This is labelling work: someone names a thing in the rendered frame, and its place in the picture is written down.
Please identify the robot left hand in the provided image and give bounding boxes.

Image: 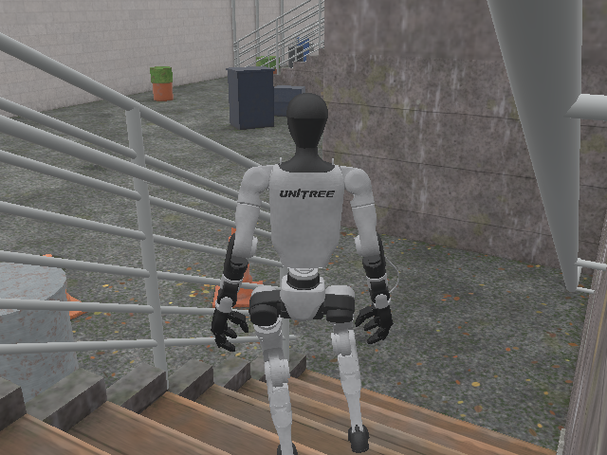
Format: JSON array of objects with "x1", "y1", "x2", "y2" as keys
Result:
[{"x1": 211, "y1": 307, "x2": 248, "y2": 352}]

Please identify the left robot shin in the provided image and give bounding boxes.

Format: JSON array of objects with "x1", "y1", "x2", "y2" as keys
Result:
[{"x1": 264, "y1": 361, "x2": 294, "y2": 455}]

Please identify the right robot thigh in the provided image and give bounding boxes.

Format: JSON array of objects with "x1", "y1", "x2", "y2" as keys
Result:
[{"x1": 323, "y1": 285, "x2": 355, "y2": 356}]

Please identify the left robot forearm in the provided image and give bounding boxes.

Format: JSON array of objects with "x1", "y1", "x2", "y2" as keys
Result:
[{"x1": 215, "y1": 233, "x2": 248, "y2": 313}]

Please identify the robot left upper arm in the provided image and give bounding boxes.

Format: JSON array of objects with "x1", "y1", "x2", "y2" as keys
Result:
[{"x1": 231, "y1": 165, "x2": 273, "y2": 258}]

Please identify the robot right upper arm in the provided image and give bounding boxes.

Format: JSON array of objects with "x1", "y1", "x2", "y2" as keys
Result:
[{"x1": 340, "y1": 166, "x2": 380, "y2": 257}]

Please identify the right robot forearm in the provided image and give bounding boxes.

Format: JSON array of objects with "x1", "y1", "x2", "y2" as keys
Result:
[{"x1": 362, "y1": 233, "x2": 391, "y2": 309}]

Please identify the robot right hand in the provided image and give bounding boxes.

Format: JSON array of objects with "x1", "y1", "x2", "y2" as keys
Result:
[{"x1": 355, "y1": 303, "x2": 393, "y2": 344}]

